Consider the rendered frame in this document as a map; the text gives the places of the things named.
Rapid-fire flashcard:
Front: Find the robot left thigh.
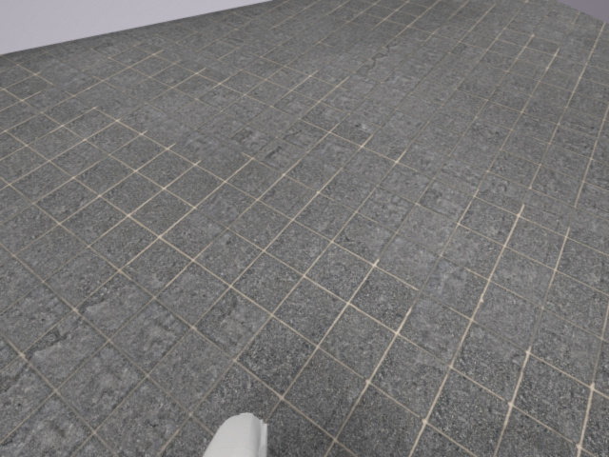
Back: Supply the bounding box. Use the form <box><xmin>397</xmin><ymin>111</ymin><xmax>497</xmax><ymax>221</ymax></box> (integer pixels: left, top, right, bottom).
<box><xmin>203</xmin><ymin>415</ymin><xmax>267</xmax><ymax>457</ymax></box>

